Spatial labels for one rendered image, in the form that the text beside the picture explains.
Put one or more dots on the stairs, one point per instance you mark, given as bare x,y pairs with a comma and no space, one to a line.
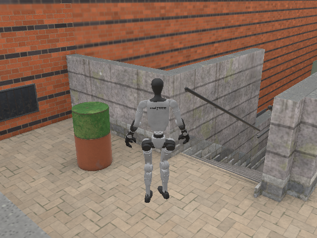
239,170

